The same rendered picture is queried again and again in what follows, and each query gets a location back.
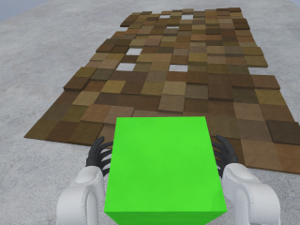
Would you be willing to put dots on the left robot hand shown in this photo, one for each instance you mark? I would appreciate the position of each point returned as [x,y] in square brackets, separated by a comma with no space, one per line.
[95,156]

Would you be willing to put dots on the right robot hand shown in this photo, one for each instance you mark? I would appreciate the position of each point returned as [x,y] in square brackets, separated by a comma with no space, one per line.
[227,155]

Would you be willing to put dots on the right robot forearm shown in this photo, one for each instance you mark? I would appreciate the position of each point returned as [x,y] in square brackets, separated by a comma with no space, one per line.
[255,203]

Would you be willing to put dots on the left robot forearm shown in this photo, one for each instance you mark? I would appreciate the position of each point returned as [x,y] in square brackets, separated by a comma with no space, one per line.
[78,204]

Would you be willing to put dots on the carton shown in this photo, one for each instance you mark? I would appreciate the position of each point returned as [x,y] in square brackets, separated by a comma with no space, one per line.
[163,171]

